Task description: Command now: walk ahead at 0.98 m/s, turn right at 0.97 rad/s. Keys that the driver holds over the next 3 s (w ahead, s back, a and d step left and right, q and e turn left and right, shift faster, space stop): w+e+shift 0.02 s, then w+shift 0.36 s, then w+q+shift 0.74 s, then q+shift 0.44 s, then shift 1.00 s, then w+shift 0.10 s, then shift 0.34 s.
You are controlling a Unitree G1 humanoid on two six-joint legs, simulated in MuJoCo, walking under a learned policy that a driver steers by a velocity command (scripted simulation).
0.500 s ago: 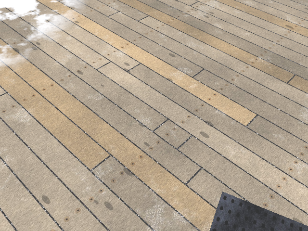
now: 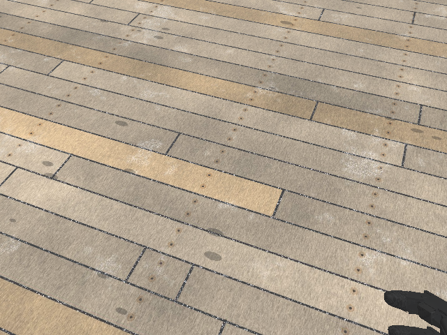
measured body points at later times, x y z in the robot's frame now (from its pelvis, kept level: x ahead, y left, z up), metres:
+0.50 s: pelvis +0.42 +0.04 +0.01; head +0.44 +0.03 +0.46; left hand +0.68 +0.23 -0.06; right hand +0.33 -0.21 -0.12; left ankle +0.40 +0.15 -0.73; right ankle +0.48 -0.12 -0.66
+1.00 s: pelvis +0.83 -0.04 +0.00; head +0.84 -0.02 +0.44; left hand +0.75 +0.26 -0.13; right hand +1.10 -0.25 -0.06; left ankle +0.96 +0.12 -0.64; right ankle +0.75 -0.18 -0.73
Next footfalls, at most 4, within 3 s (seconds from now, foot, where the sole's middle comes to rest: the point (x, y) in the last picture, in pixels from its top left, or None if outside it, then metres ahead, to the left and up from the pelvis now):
0.24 left None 0.44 0.14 -0.77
0.70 right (305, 249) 0.79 -0.18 -0.77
1.16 left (213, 164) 1.15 0.15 -0.77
1.60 right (211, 116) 1.43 0.18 -0.77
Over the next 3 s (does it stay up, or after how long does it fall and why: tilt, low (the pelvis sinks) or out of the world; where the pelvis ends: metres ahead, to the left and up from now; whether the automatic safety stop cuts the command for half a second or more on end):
stays up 1.39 0.23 0.01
